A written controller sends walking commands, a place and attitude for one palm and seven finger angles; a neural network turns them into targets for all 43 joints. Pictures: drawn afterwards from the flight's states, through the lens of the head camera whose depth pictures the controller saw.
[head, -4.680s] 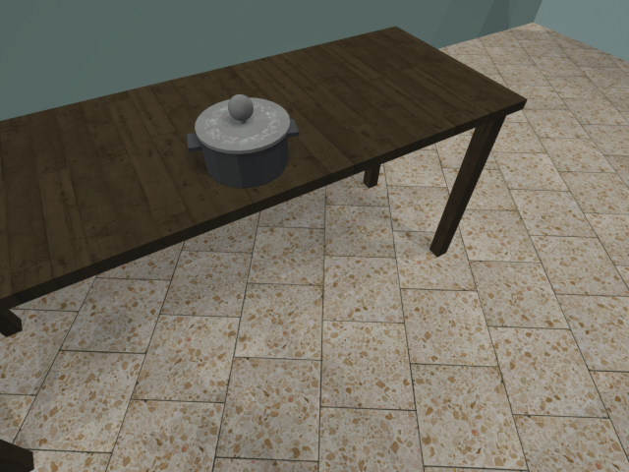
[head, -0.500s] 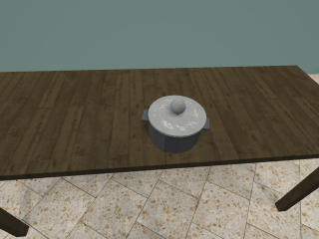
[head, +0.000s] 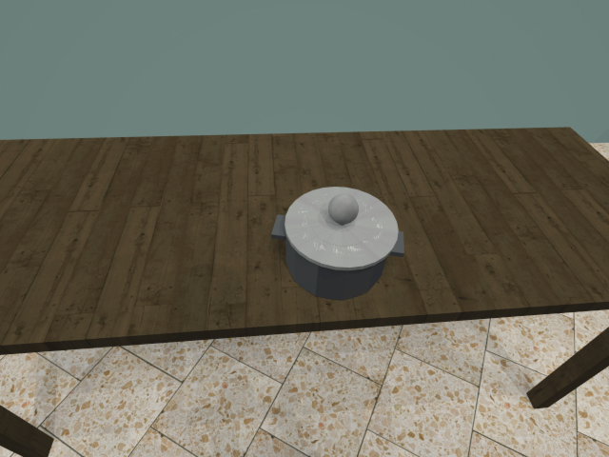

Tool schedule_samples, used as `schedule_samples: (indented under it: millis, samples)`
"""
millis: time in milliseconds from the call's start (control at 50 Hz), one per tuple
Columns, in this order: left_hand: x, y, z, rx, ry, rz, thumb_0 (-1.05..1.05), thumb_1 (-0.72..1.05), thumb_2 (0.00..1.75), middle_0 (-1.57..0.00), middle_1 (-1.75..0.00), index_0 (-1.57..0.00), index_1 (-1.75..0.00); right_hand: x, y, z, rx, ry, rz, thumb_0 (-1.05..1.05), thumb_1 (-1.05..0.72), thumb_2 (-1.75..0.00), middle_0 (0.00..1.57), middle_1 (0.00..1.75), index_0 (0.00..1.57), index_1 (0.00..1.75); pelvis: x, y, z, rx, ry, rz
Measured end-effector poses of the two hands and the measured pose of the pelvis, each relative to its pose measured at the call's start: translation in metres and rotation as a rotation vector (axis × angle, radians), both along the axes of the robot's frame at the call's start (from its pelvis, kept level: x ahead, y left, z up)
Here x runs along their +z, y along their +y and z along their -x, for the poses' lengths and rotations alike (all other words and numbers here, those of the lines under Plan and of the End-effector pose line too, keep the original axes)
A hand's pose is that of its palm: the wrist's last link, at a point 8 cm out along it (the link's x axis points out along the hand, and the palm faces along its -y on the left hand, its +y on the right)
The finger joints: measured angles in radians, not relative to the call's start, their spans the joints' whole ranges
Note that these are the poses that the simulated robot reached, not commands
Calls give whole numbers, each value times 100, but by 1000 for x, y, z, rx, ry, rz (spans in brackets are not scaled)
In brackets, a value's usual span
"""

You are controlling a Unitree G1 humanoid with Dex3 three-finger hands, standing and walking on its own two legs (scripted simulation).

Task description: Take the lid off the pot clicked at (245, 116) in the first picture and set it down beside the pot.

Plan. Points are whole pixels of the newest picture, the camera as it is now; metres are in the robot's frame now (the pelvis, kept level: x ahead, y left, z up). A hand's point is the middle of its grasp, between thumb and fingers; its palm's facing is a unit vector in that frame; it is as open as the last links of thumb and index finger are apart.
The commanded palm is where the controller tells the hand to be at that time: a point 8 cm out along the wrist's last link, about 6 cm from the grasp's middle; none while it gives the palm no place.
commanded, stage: look again from close up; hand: left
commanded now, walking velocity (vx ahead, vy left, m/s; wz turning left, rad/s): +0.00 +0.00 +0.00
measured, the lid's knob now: (343, 208) +0.49 -0.03 +0.06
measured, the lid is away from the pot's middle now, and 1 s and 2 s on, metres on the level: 0.00 0.00 0.00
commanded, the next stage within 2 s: shuffle to correct the standing spot in 1.62 s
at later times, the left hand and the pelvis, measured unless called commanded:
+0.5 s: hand out of the picture +0.01 +0.18 -0.18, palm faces +0.03 -0.98 -0.22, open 7.3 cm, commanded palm none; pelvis +0.00 +0.01 -0.01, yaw -1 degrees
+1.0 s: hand out of the picture +0.00 +0.15 -0.18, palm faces +0.04 -0.98 -0.20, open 7.3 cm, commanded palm none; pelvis +0.00 -0.02 -0.01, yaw +0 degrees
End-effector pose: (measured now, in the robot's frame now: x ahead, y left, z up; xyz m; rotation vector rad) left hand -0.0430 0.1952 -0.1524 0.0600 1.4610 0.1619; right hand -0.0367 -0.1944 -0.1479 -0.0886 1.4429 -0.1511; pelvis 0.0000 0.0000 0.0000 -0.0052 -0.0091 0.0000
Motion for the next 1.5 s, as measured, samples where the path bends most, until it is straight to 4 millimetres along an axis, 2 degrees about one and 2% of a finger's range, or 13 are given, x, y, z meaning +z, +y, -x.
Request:
schedule_samples:
  millis: [180,300,440,600,840,1000,1240,1500]
  samples:
    - [2,14,-2,-52,5,-32,0,91,89,-20,-30,-20,-30,-9,1,-5,8,-32,-14,1,-92,-90,20,29,20,30,-7,7,7,-7,20,7]
    - [3,27,-20,-49,-37,-63,0,91,89,-20,-30,-20,-30,-13,4,-12,11,-56,-23,1,-92,-90,20,29,20,30,-9,10,1,-6,9,0]
    - [5,30,-42,-58,-82,-80,1,92,89,-20,-30,-20,-30,-12,1,-18,18,-56,-17,2,-92,-90,20,29,20,30,-8,8,-3,-10,2,-7]
    - [5,28,-50,-56,-89,-82,1,93,89,-20,-30,-20,-30,-10,-9,-24,24,-48,-3,1,-92,-90,20,29,20,30,-7,2,-5,-8,2,-12]
    - [6,14,-44,-46,-74,-75,1,92,89,-20,-30,-20,-30,-8,-26,-33,35,-46,8,1,-92,-90,20,29,20,30,-6,-10,-6,-3,-1,-16]
    - [6,3,-37,-42,-72,-71,1,92,89,-20,-30,-20,-30,-8,-36,-32,38,-45,8,1,-92,-90,20,29,20,30,-5,-20,-3,-1,-7,-18]
    - [5,-15,-24,-43,-63,-55,1,91,89,-20,-30,-20,-30,-7,-43,-16,27,-20,-8,1,-92,-90,20,29,20,30,-5,-34,5,-2,-8,-17]
    - [3,-23,-16,-34,-55,-44,1,91,89,-20,-30,-20,-30,-6,-38,7,4,22,-24,0,-91,-90,20,29,20,30,-4,-38,8,-2,-4,-11]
